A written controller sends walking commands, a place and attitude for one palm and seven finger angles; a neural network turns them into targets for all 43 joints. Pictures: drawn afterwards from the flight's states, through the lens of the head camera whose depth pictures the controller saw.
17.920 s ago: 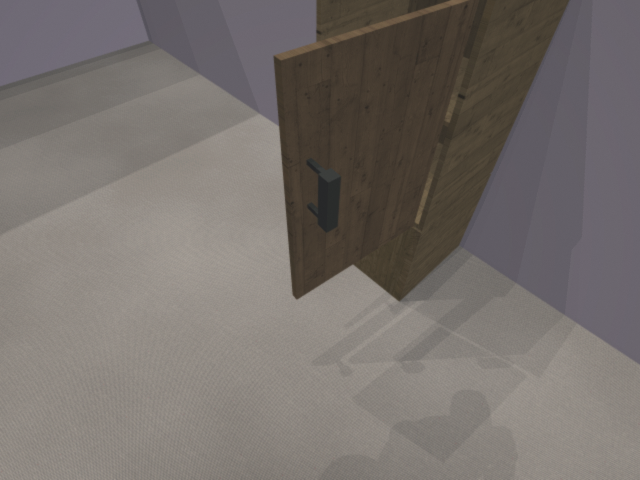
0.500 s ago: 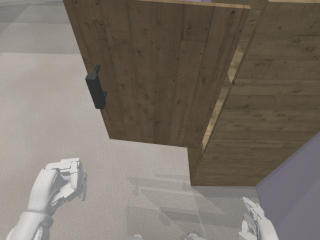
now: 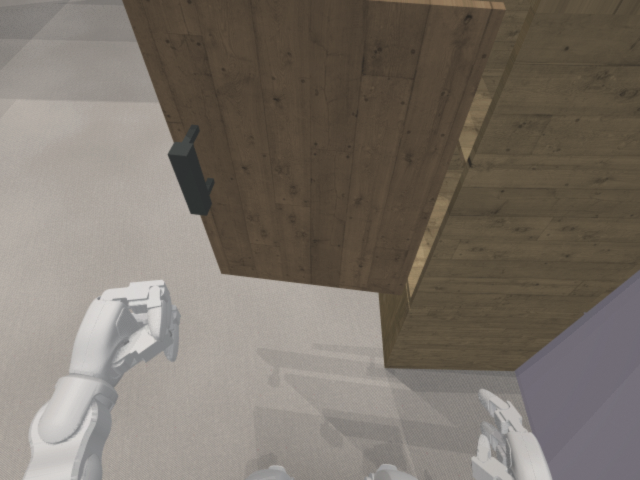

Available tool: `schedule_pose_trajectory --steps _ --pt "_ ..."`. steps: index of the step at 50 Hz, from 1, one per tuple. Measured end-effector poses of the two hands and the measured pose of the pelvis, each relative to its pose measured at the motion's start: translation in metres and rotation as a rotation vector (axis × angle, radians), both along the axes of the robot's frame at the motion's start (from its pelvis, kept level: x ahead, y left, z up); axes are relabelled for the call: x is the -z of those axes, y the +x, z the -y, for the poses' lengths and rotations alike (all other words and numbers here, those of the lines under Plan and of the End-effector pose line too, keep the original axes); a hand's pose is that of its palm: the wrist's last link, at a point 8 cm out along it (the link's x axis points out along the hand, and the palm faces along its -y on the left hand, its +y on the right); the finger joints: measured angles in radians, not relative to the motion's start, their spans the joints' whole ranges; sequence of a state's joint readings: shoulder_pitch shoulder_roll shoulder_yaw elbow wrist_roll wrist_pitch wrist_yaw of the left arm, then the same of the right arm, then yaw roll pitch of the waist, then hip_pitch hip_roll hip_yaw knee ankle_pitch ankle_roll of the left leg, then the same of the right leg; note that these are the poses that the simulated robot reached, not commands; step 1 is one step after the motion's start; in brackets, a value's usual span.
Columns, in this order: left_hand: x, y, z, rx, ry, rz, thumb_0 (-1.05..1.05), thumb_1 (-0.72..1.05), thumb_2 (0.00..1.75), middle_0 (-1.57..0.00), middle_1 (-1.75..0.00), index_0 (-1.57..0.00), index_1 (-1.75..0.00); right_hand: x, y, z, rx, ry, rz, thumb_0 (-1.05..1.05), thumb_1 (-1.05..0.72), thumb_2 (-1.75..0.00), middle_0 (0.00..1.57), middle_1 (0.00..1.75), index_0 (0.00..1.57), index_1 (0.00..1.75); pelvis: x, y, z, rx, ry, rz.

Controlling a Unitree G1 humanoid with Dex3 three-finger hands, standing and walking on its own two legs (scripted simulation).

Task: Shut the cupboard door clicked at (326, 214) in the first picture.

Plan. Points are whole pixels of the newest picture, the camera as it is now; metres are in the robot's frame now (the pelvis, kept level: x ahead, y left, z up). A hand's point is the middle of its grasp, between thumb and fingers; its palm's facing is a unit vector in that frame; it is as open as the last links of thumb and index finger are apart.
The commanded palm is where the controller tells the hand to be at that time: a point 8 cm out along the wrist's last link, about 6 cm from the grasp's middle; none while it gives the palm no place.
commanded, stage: bring the fist close to the handle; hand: left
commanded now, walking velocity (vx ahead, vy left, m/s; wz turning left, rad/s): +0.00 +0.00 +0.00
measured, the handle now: (197, 170) +0.53 +0.22 +0.06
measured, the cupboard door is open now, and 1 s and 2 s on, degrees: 84 83 73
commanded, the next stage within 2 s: push the door shut along its arc in 1.14 s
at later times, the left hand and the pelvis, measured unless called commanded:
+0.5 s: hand (182, 254) +0.37 +0.20 +0.06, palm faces -0.05 -1.00 -0.03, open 3.1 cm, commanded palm +0.36 +0.25 +0.07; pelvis +0.00 +0.01 +0.01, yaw -1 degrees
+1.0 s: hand (197, 216) +0.44 +0.20 +0.06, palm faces -0.06 -1.00 -0.01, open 3.1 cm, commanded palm +0.42 +0.25 +0.07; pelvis +0.00 +0.01 +0.00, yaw -3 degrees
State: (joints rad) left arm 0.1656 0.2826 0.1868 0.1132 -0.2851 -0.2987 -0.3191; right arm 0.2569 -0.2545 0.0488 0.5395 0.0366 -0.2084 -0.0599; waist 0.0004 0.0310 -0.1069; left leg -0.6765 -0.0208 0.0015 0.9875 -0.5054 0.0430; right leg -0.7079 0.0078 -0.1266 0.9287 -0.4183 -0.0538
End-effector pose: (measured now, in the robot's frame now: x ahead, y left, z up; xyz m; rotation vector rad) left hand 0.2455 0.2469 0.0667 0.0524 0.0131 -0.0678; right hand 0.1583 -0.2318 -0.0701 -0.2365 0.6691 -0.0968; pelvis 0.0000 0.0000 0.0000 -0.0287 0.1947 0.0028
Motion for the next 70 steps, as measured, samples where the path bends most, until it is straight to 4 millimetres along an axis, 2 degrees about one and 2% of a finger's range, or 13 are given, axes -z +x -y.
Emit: schedule_pose_trajectory --steps 9,19,24,31,41,47,52,61,70 --pt "-0.001 0.038 -0.009 -0.007 -0.014 -0.011 0.02 0.9 0.9 -1.3 -1.5 -1.3 -1.5 0.001 -0.017 0.01 0.045 -0.015 -0.066 0.01 -0.9 -0.9 0.2 0.3 0.21 0.3 -0.005 0.002 -0.001 0.012 0.008 -0.007" --pt "-0.001 0.078 -0.004 0.007 -0.025 -0.001 0.02 0.9 0.9 -1.3 -1.5 -1.3 -1.5 0.008 -0.04 0.015 0.082 -0.029 -0.158 0.01 -0.9 -0.9 0.2 0.3 0.21 0.3 -0.006 0.0 -0.005 0.02 0.012 -0.02" --pt "0.002 0.102 -0.011 -0.013 -0.025 -0.016 0.02 0.9 0.9 -1.3 -1.5 -1.3 -1.5 0.012 -0.053 0.015 0.101 -0.031 -0.21 0.01 -0.9 -0.9 0.2 0.3 0.21 0.3 -0.006 -0.002 -0.005 0.024 0.013 -0.029" --pt "-0.004 0.136 -0.014 -0.008 -0.033 -0.007 0.02 0.9 0.9 -1.3 -1.5 -1.3 -1.5 0.019 -0.077 0.017 0.136 -0.035 -0.298 0.01 -0.9 -0.9 0.2 0.3 0.21 0.3 -0.005 -0.002 -0.007 0.03 0.009 -0.054" --pt "-0.001 0.178 -0.01 0.001 -0.04 -0.019 0.02 0.9 0.9 -1.3 -1.5 -1.3 -1.5 0.027 -0.118 0.022 0.201 -0.048 -0.443 0.01 -0.9 -0.9 0.2 0.3 0.21 0.3 -0.001 -0.002 -0.011 0.042 0.005 -0.097" --pt "0.003 0.178 -0.009 0.002 -0.04 -0.023 0.01 0.9 0.91 -1.3 -1.5 -1.3 -1.5 0.027 -0.136 0.02 0.234 -0.031 -0.504 0.01 -0.91 -0.9 0.2 0.3 0.21 0.3 -0.003 0.001 -0.013 0.057 0.007 -0.103" --pt "0.009 0.176 -0.012 -0.01 -0.04 -0.04 0.01 0.9 0.91 -1.3 -1.5 -1.3 -1.5 0.025 -0.137 0.017 0.241 -0.03 -0.518 0.01 -0.91 -0.9 0.2 0.3 0.21 0.3 -0.004 0.002 -0.013 0.056 0.004 -0.1" --pt "0.003 0.177 -0.018 -0.005 -0.043 -0.013 0.02 0.9 0.9 -1.3 -1.5 -1.3 -1.5 0.022 -0.118 0.015 0.227 -0.035 -0.475 0.01 -0.91 -0.9 0.2 0.3 0.21 0.3 -0.005 0.005 -0.015 0.053 -0.003 -0.095" --pt "0.004 0.178 -0.016 0.028 -0.045 -0.031 0.02 0.9 0.9 -1.3 -1.51 -1.3 -1.5 0.021 -0.098 0.012 0.194 -0.043 -0.439 0.0 -0.9 -0.9 0.2 0.3 0.21 0.3 -0.004 0.004 -0.018 0.042 -0.007 -0.092"
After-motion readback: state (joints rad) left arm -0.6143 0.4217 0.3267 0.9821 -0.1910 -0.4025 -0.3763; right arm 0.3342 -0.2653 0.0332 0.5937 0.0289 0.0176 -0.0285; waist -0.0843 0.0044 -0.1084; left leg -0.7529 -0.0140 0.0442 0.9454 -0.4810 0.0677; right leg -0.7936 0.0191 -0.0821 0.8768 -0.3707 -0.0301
